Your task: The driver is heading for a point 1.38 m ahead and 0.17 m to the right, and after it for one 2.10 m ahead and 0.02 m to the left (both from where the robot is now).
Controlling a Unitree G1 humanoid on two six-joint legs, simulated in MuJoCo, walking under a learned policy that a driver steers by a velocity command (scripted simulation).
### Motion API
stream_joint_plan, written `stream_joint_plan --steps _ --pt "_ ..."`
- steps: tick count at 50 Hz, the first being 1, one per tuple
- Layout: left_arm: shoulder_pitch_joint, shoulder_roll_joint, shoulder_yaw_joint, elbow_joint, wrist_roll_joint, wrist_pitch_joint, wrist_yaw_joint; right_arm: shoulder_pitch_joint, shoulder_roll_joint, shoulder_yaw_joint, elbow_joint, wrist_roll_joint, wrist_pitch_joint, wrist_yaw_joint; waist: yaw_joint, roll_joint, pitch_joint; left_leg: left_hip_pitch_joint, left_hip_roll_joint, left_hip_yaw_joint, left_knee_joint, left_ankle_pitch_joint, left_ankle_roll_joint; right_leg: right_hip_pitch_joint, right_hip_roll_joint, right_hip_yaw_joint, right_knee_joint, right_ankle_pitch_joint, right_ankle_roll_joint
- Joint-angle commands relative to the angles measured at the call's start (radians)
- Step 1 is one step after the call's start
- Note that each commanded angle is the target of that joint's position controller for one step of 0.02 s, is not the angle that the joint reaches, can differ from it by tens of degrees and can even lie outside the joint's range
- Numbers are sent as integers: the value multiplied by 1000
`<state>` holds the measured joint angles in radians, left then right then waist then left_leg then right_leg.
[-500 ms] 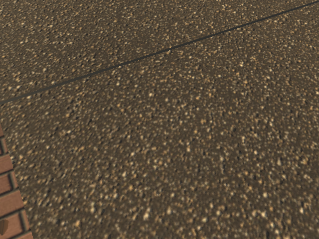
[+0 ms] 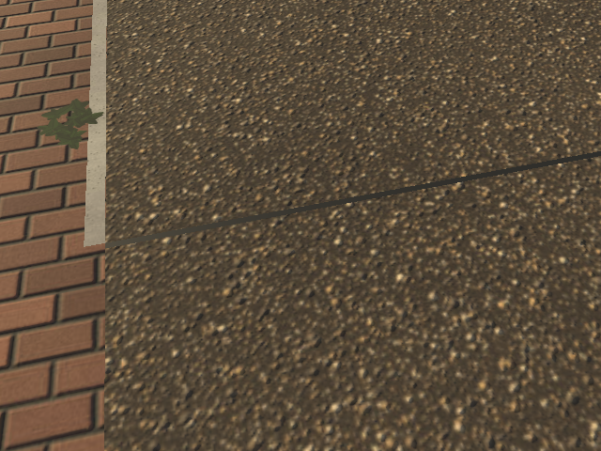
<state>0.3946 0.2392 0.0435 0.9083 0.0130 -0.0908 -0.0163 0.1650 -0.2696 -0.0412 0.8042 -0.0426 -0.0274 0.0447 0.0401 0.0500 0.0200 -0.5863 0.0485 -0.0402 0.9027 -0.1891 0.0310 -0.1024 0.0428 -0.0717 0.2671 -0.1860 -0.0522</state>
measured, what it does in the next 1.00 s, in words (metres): walks ahead: left foot, then right foot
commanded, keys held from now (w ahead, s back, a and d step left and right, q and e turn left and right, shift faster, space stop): w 1.00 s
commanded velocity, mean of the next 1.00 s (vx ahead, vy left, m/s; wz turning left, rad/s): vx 0.50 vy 0.00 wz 0.03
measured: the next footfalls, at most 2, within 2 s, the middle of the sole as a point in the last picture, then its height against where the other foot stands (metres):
left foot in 0.20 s outside the picture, level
right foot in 0.74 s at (367, 423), level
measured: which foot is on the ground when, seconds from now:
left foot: up 0.00-0.18, down 0.20-0.76, up 0.78-1.00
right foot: down 0.00-0.22, up 0.24-0.72, down 0.74-1.00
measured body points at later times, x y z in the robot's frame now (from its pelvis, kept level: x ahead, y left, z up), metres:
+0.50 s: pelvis +0.26 +0.05 +0.00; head +0.27 +0.07 +0.45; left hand +0.37 +0.31 -0.13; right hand +0.25 -0.21 -0.13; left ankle +0.21 +0.12 -0.75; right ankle +0.36 -0.10 -0.68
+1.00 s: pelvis +0.53 +0.00 +0.00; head +0.55 -0.01 +0.45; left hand +0.53 +0.26 -0.14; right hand +0.62 -0.25 -0.14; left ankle +0.59 +0.16 -0.67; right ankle +0.52 -0.06 -0.75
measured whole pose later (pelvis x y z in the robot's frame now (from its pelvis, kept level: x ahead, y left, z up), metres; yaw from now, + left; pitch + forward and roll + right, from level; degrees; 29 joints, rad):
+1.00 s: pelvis +0.53 +0.00 +0.00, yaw +0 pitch +0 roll +0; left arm 0.37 0.22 0.05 0.98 0.01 -0.08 -0.01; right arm 0.21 -0.24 -0.04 0.93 -0.04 -0.04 0.03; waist 0.01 0.04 0.03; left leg -0.58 0.10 0.00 1.00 -0.18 0.04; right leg -0.10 0.07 -0.10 0.27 -0.17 -0.10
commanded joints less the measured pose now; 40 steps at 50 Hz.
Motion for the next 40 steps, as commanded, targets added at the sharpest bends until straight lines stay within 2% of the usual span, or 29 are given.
stream_joint_plan --steps 1,4,6,8,9,10,11,12,13,14,15,16,17,19,21,24,27,31,33,34,35,36,37,38,39,40 --pt "-14 127 24 -45 -5 -14 -2 -96 -13 15 -81 5 -14 9 -12 -141 33 25 21 65 -173 102 -17 -45 -223 133 -147 213 -132" --pt "38 151 29 -21 -3 -9 -2 -157 -27 18 -99 11 -18 4 9 -142 31 81 1 99 -277 103 -7 1 -245 125 -111 287 -121" --pt "50 161 32 -9 0 -2 1 -169 -41 15 -108 12 -22 -2 5 -145 35 106 -9 102 -319 64 15 48 -273 135 -75 335 -114" --pt "41 171 34 -1 -1 8 5 -106 -52 7 -90 4 -29 -10 -32 -140 12 211 -43 117 -386 15 44 76 -277 122 28 476 -98" --pt "41 162 30 5 -4 13 6 7 -65 -3 -49 -4 -39 -17 -84 -103 -42 362 -68 124 -459 30 65 60 -239 79 178 563 -79" --pt "37 134 19 -7 -6 13 8 173 -114 -21 1 -20 -49 -29 -145 -50 -148 592 6 36 -468 0 103 -53 -192 41 386 465 -55" --pt "56 48 -5 -66 -25 10 3 301 -220 -47 11 -37 -52 -42 -170 142 -271 851 296 -358 -539 -142 188 -344 -79 -34 729 51 -8" --pt "76 103 15 -61 -10 16 9 302 -243 -59 27 7 -36 -42 -149 205 -290 857 378 -621 -649 -141 252 -516 2 41 902 -335 -12" --pt "19 137 26 -59 4 24 11 214 -180 -44 16 24 -30 -40 -114 85 -149 757 328 -480 -640 -154 235 -579 -67 102 953 -281 -24" --pt "-24 113 20 -65 2 19 3 146 -116 -28 6 25 -36 -35 -92 39 -65 636 277 -366 -668 -97 216 -569 -100 107 921 -204 -25" --pt "-33 94 17 -60 -1 22 -2 104 -80 -18 5 23 -42 -33 -60 28 -23 548 225 -276 -707 -48 180 -524 -129 103 861 -155 -21" --pt "-26 90 17 -55 13 33 -6 93 -61 -12 15 27 -48 -36 -35 44 1 488 190 -216 -730 17 160 -484 -144 99 823 -132 -8" --pt "-9 77 15 -42 22 45 -12 95 -57 -11 23 26 -56 -38 -22 41 -2 463 168 -172 -746 76 156 -452 -145 90 815 -107 3" --pt "-33 72 16 -49 24 56 -21 133 -74 -17 48 32 -70 -39 -13 21 -5 468 158 -129 -765 183 172 -468 -146 75 799 -63 20" --pt "-110 69 15 -72 25 62 -25 168 -85 -21 71 37 -74 -38 -21 8 20 482 154 -97 -793 203 184 -531 -161 66 750 1 38" --pt "-228 63 10 -111 22 62 -25 216 -77 -19 100 37 -71 -38 -44 1 51 514 136 -53 -804 249 183 -586 -166 50 624 91 55" --pt "-329 47 -2 -142 17 59 -25 260 -84 -19 127 34 -71 -38 -70 7 64 540 127 -15 -796 317 172 -555 -144 23 478 163 50" --pt "-416 60 -6 -177 14 53 -20 315 -97 -20 166 26 -66 -47 -90 13 83 643 160 -6 -760 405 162 -534 -115 5 358 152 11" --pt "-409 70 -2 -182 15 46 -16 309 -107 -22 178 22 -63 -53 -74 15 81 689 178 0 -712 511 151 -493 -95 -3 316 90 -19" --pt "-373 77 2 -173 15 42 -12 292 -115 -24 180 20 -62 -55 -52 20 63 698 178 12 -657 639 139 -426 -71 -14 296 51 -38" --pt "-292 90 10 -148 16 37 -5 278 -126 -27 184 19 -60 -57 -15 25 19 699 169 26 -555 775 126 -318 -37 -28 275 17 -56" --pt "-134 105 21 -94 22 28 4 262 -126 -26 185 21 -55 -56 55 -2 -64 662 132 61 -370 812 107 -130 -8 -44 210 49 -81" --pt "49 166 41 -44 44 18 16 263 -101 -16 166 28 -55 -55 116 -55 -179 481 87 89 -111 576 88 143 -133 90 204 13 -125" --pt "138 293 76 -32 57 20 20 380 8 6 141 65 -57 -44 78 -302 -321 113 -99 138 300 -48 36 441 -444 593 122 -94 -261" --pt "72 247 68 -36 14 31 11 336 -78 -17 155 34 -56 -46 65 -196 -303 3 -114 -21 401 -315 56 385 -448 757 8 -107 -261" --pt "-47 198 54 -50 0 34 10 253 -84 -25 131 30 -55 -44 15 -139 -131 -47 -48 -30 408 -230 64 231 -414 577 1 -146 -231"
